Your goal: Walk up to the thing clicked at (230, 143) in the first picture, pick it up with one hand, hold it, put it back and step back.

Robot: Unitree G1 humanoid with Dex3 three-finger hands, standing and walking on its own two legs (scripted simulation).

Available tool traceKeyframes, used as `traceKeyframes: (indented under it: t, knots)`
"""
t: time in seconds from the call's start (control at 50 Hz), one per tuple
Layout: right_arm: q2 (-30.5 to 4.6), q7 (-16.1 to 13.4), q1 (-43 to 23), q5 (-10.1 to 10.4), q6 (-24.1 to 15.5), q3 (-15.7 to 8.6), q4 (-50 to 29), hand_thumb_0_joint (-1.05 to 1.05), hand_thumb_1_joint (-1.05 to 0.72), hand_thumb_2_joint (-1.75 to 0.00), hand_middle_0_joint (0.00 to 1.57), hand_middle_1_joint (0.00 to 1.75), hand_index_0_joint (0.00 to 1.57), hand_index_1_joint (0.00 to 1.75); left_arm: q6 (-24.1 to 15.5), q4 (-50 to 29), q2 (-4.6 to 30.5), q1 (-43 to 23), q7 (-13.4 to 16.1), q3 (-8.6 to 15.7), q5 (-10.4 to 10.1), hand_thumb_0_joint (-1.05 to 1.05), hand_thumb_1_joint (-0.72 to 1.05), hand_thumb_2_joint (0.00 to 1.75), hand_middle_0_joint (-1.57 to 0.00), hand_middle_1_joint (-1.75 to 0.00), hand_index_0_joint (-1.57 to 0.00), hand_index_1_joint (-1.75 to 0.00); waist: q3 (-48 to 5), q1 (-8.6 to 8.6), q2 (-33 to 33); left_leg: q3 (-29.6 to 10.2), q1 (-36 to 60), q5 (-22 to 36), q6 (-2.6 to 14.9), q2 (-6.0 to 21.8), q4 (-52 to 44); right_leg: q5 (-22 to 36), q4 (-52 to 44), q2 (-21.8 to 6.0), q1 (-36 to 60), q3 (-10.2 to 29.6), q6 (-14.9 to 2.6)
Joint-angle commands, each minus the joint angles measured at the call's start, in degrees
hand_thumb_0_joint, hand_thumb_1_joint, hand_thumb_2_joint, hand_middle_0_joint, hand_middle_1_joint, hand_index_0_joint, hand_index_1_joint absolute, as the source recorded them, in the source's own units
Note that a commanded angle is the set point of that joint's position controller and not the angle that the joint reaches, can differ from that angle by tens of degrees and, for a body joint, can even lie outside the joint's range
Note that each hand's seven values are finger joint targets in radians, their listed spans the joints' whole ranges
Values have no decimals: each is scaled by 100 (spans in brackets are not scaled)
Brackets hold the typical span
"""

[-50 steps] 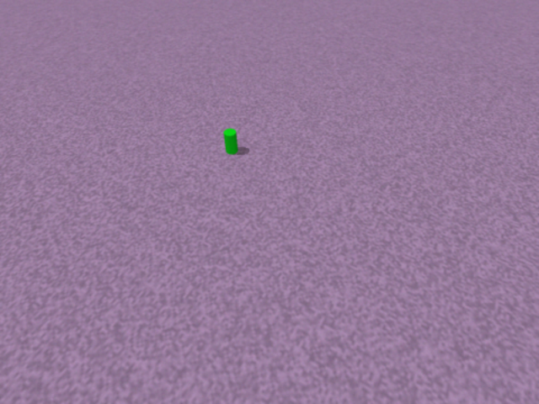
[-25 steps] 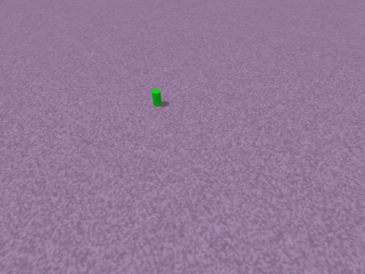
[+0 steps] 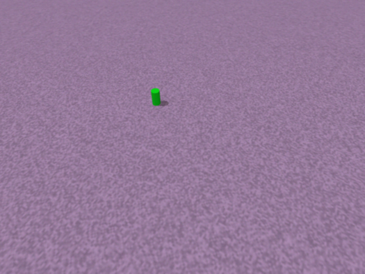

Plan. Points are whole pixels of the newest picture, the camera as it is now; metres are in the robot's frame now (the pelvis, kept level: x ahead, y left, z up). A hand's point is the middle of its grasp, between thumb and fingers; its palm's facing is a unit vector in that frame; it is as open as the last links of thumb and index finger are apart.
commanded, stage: stand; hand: left
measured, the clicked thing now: (155, 97) +1.62 +0.27 -0.71
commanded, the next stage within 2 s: walk up in 0.12 s
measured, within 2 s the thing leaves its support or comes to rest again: neither
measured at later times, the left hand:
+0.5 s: hand out of the picture +0.09 +0.36 -0.17, palm faces +0.02 -0.92 -0.38, open 7.4 cm
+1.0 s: hand (107, 162) +0.49 +0.28 -0.13, palm faces -0.02 -0.93 -0.36, open 7.4 cm
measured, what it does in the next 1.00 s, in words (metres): walks ahead: left foot, then right foot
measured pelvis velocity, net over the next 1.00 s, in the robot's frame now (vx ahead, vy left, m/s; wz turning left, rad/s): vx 0.34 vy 0.02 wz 0.01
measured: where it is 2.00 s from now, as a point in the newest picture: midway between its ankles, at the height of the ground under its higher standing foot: (181, 171)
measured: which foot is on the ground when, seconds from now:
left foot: down 0.00-0.22, up 0.24-0.42, down 0.44-0.90, up 0.92-1.00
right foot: down 0.00-0.44, up 0.46-0.84, down 0.86-1.00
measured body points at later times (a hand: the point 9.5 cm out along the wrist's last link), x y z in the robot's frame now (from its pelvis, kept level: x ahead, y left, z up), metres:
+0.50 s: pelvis +0.08 +0.05 -0.02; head +0.07 +0.07 +0.43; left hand +0.09 +0.40 -0.15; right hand +0.17 -0.29 -0.11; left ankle +0.11 +0.17 -0.75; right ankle +0.02 -0.10 -0.71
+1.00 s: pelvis +0.34 +0.02 -0.02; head +0.37 +0.00 +0.42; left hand +0.49 +0.33 -0.11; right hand +0.36 -0.30 -0.16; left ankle +0.22 +0.16 -0.66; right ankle +0.42 -0.09 -0.75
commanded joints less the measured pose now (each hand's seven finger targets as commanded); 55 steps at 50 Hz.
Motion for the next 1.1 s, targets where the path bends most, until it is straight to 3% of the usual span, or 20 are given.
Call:
traceKeyframes:
  t: [0.0, 0.08, 0.1, 0.12, 0.18, 0.22, 0.38, 0.4, 0.42, 0.44, 0.48, 0.52, 0.62, 0.78, 0.84, 0.86, 0.88, 0.92, 0.98, 1.08]
  knots:
    - [-1206, -52, -252, 15, -125, -232, -359, 0, -90, -90, 20, 30, 20, 30, -122, -352, 1233, -218, 59, 218, 5, 0, 90, 90, -20, -30, -20, -30, -396, 5, -7, -508, -24, 379, 189, 660, -335, 241, -335, -734, 45, 572, -139]
    - [-1216, -53, -233, 13, -125, -227, -355, 0, -90, -90, 20, 30, 20, 30, -121, -350, 1230, -206, 60, 215, 6, 0, 90, 90, -20, -30, -20, -30, -306, -2, -20, -499, -36, 290, 184, 651, -350, 130, -386, -726, -57, 589, -125]
    - [-1861, 131, 204, -90, -227, -662, -633, 0, -90, -90, 20, 30, 20, 30, -197, -636, 1922, 141, -155, 667, 115, 0, 90, 90, -20, -30, -20, -30, -991, 23, -70, -711, -123, -3011, 652, 524, 95, -2796, 217, -453, 16, 472, -358]
    - [-1904, 209, -55, -136, -224, -710, -683, 0, -90, -90, 20, 30, 20, 30, -205, -627, 1842, 41, -219, 685, 152, 0, 90, 90, -20, -30, -20, -30, -328, 114, 179, -898, -965, -3610, 694, 580, 88, -3318, 438, -543, -430, 640, -431]
    - [-1397, 298, -804, -137, -285, -694, -1159, 0, -90, -90, 20, 30, 20, 30, -297, -640, 1773, 705, -274, 779, 168, 0, 90, 90, -20, -30, -20, -30, 284, 646, -393, -293, -2744, -1903, 400, 285, 1219, -3024, -258, -1218, 537, 1631, -874]
    - [-1333, 262, -992, -142, -323, -701, -1329, 0, -90, -90, 20, 30, 20, 30, -350, -705, 2261, 993, -225, 926, 201, 0, 90, 90, -20, -30, -20, -30, 199, 829, -995, -156, -3792, -1777, 206, 334, 2641, -3238, -1393, -2539, 1309, 3127, -1544]
    - [-1513, 430, 1283, -136, -326, -1006, -854, 0, -90, -90, 20, 30, 20, 30, -259, -1434, 1871, -454, -391, 756, 199, 0, 90, 90, -20, -30, -20, -30, -119, -651, -439, 721, 882, -519, 61, 99, 1035, -2868, 207, -915, -2210, 267, -742]
    - [-1696, 346, 1886, -162, -367, -1107, -667, 0, -90, -90, 20, 30, 20, 30, -224, -1441, 1607, -212, -398, 659, 210, 0, 90, 90, -20, -30, -20, -30, -420, -862, 505, 537, 2121, -985, 194, 0, 832, -2953, 1587, -524, -3052, -98, -646]
    - [-2228, 240, 2418, -263, -402, -1234, -655, 0, -90, -90, 20, 30, 20, 30, -233, -1540, 1115, -121, -396, 518, 167, 0, 90, 90, -20, -30, -20, -30, -526, -1089, 2061, -1542, 2421, -3131, 502, 1193, -292, -2873, 3937, 277, -4008, -368, -444]
    - [-2670, 218, 1828, -207, -469, -1218, -1017, 0, -90, -90, 20, 30, 20, 30, -234, -1616, 1238, -236, -339, 505, 87, 0, 90, 90, -20, -30, -20, -30, -208, -884, 1552, -4031, 1349, -4566, 1100, 2469, -1398, -2398, 4697, 345, -4332, 641, -314]
    - [-2337, 210, 715, 0, -522, -1049, -1320, 0, -90, -90, 20, 30, 20, 30, -290, -1397, 1830, 87, -337, 541, -2, 0, 90, 90, -20, -30, -20, -30, 404, -205, 315, -2994, 372, -3774, 1247, 2343, -1322, -1311, 4615, -355, -3803, 1203, -259]
    - [-1995, 197, 454, -14, -568, -904, -1458, 0, -90, -90, 20, 30, 20, 30, -305, -1130, 1961, 438, -384, 609, -5, 0, 90, 90, -20, -30, -20, -30, 498, -20, 454, -1749, -35, -2906, 1117, 1772, -1232, -778, 4034, -590, -3280, 946, -82]
    - [-2006, 253, 753, -1, -654, -879, -1498, 0, -90, -90, 20, 30, 20, 30, -243, -1337, 1777, 143, -587, 621, 30, 0, 90, 90, -20, -30, -20, -30, 542, -142, 661, -645, 0, -1928, 1231, 1595, -1418, -178, 2849, -713, -3032, 344, 137]
    - [-2005, 197, 1317, 6, -561, -893, -1531, 0, -90, -90, 20, 30, 20, 30, -300, -1668, 1414, -753, -607, 584, 34, 0, 90, 90, -20, -30, -20, -30, 187, -336, 518, 136, 535, 821, 988, 1373, -430, 310, 1399, -368, -1934, -392, -246]
    - [-1754, 145, 1338, -37, -509, -768, -1694, 0, -90, -90, 20, 30, 20, 30, -341, -1259, 1708, 885, -453, 808, 3, 0, 90, 90, -20, -30, -20, -30, -911, 542, -248, 698, -195, 2121, 646, 840, 2352, -116, 1124, 22, 770, -587, -503]
    - [-1379, 144, 1569, 12, -515, -632, -1826, 0, -90, -90, 20, 30, 20, 30, -365, -1141, 2166, 1774, -357, 988, 59, 0, 90, 90, -20, -30, -20, -30, -1520, 866, -1285, 781, -1536, 551, 475, 402, 4107, -1477, 869, -979, 2155, 917, -715]
    - [-1337, 121, 1731, 145, -523, -607, -1897, 0, -90, -90, 20, 30, 20, 30, -396, -1251, 2677, 1853, -313, 1067, -13, 0, 90, 90, -20, -30, -20, -30, -1631, 791, -1969, 503, -2993, -1920, 325, -276, 5097, -1743, -196, -2518, 2789, 3847, -1454]
    - [-1812, 95, 1136, 153, -516, -702, -1702, 0, -90, -90, 20, 30, 20, 30, -389, -1478, 2318, 1144, -255, 954, -179, 0, 90, 90, -20, -30, -20, -30, -748, 645, -570, -441, -2855, -1370, 334, 347, 5620, -1151, -303, -2293, 1238, 2901, -1601]
    - [-1616, 210, 1408, 90, -469, -660, -1537, 0, -90, -90, 20, 30, 20, 30, -463, -1645, 1828, 568, -216, 799, -115, 0, 90, 90, -20, -30, -20, -30, -138, 145, -737, -250, -2434, -799, 309, 679, 4508, -855, -473, -1618, -99, 1386, -1261]
    - [-1452, 447, 1008, -39, -376, -730, -1690, 0, -90, -90, 20, 30, 20, 30, -581, -1917, 1920, 423, -273, 786, -19, 0, 90, 90, -20, -30, -20, -30, 213, 56, -907, 189, -2225, -461, -3, 798, 2808, -1280, -849, -1427, -1005, 574, -1351]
